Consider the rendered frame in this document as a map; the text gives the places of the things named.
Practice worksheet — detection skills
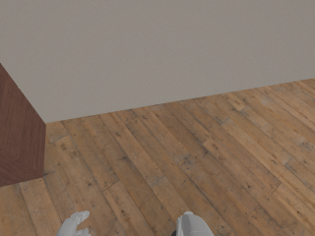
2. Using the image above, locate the robot left hand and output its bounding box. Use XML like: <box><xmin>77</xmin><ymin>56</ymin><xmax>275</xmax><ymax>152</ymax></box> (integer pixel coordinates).
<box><xmin>55</xmin><ymin>210</ymin><xmax>92</xmax><ymax>236</ymax></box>

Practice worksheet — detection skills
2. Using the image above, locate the right robot thigh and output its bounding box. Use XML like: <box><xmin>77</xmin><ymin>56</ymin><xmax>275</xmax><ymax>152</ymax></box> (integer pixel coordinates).
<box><xmin>176</xmin><ymin>213</ymin><xmax>215</xmax><ymax>236</ymax></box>

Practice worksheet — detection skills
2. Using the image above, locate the cupboard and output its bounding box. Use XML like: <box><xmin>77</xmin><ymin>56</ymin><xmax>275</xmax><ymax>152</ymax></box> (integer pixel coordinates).
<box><xmin>0</xmin><ymin>63</ymin><xmax>46</xmax><ymax>187</ymax></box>

